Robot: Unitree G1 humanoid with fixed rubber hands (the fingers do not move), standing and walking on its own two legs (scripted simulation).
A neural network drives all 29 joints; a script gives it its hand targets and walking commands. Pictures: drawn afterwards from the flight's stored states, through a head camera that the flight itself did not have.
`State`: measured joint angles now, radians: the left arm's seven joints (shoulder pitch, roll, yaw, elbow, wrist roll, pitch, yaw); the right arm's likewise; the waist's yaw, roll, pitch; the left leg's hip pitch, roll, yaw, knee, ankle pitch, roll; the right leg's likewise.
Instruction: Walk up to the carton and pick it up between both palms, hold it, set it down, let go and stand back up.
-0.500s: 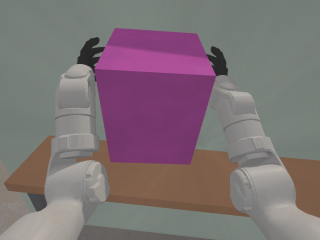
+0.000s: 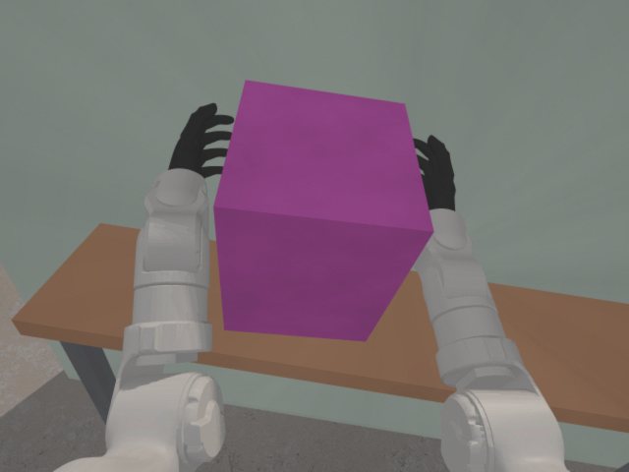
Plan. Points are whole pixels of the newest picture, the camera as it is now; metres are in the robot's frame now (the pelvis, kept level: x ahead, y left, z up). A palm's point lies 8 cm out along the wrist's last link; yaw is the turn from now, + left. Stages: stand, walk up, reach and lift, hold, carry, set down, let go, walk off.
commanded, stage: set down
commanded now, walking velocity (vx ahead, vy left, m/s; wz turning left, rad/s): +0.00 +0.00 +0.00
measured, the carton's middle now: (310, 221) +0.39 -0.02 +0.17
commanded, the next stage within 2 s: none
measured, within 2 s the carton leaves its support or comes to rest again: neither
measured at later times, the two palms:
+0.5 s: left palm (199, 186) +0.40 +0.12 +0.22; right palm (437, 211) +0.36 -0.18 +0.21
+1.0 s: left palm (216, 202) +0.42 +0.10 +0.19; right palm (438, 229) +0.37 -0.19 +0.18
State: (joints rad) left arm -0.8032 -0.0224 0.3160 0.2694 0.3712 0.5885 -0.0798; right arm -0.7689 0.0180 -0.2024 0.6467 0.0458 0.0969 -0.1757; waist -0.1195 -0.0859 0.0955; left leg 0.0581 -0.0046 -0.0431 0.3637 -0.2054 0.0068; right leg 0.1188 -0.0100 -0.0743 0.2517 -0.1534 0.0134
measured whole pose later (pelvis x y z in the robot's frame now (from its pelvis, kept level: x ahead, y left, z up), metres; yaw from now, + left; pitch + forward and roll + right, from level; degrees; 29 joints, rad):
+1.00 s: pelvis +0.01 +0.00 +0.00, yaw -2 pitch -9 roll -1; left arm -0.76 -0.01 0.29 0.51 0.32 0.44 -0.05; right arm -0.70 0.03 -0.25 0.70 -0.04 0.03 -0.16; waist -0.11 -0.05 0.06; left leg 0.02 0.00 0.00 0.34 -0.21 0.01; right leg 0.06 -0.01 -0.07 0.25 -0.16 0.02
